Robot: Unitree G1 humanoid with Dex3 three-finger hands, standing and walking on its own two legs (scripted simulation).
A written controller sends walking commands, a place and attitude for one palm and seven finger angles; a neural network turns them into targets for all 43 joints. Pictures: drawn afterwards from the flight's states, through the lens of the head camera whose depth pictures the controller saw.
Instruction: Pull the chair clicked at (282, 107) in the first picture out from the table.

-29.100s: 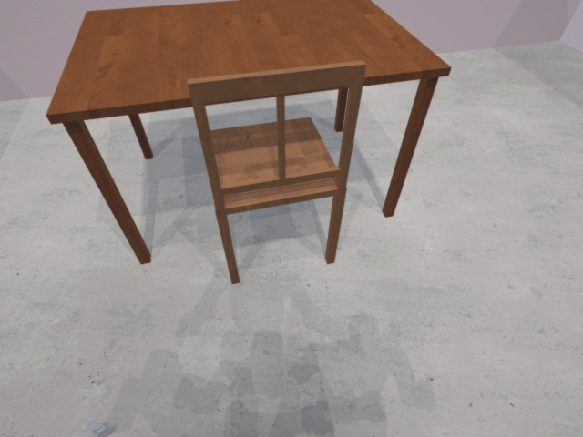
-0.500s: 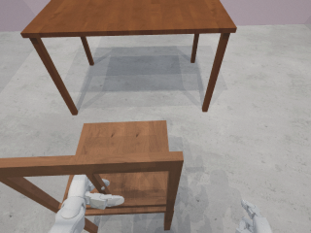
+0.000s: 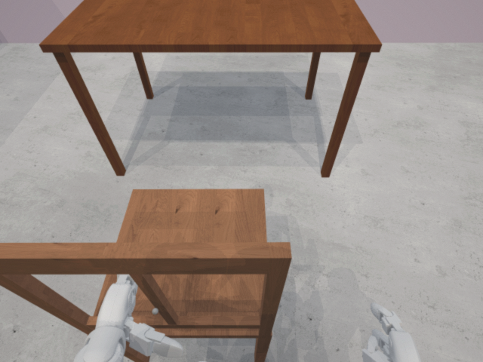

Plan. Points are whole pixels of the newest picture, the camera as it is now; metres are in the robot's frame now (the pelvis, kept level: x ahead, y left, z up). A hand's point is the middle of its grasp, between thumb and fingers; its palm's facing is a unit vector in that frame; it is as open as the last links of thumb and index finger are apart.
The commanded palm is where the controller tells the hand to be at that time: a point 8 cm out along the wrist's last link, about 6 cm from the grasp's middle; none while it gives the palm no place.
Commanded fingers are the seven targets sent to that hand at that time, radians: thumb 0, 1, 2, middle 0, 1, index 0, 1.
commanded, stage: draw the fingers out of the gap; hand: left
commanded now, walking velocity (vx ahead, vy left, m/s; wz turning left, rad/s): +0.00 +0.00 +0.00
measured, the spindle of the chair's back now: (158, 299) +0.25 +0.16 -0.06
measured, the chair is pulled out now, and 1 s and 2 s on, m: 0.68 0.68 0.68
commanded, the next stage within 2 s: draw the hand back to the body in 0.72 s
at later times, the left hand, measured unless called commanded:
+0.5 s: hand out of the picture +0.14 +0.15 -0.03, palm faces +0.06 -0.98 -0.19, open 17.5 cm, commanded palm +0.11 +0.20 -0.01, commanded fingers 0.00 -0.55 0.20 0.00 0.00 0.00 0.00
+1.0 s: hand out of the picture +0.12 +0.15 +0.01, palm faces +0.12 -0.99 -0.04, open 17.5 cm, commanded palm +0.08 +0.21 +0.03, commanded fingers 0.00 -0.55 0.20 0.00 0.00 0.00 0.00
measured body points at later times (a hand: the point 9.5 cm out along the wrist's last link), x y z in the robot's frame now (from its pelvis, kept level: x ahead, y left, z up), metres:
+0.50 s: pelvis -0.01 +0.00 -0.01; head +0.01 -0.01 +0.44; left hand +0.14 +0.20 -0.02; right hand +0.17 -0.24 -0.08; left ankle +0.01 +0.13 -0.69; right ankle -0.03 -0.13 -0.69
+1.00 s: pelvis -0.01 +0.00 -0.03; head +0.01 +0.00 +0.42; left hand +0.11 +0.20 +0.02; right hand +0.18 -0.23 -0.09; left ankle +0.01 +0.13 -0.69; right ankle -0.03 -0.13 -0.69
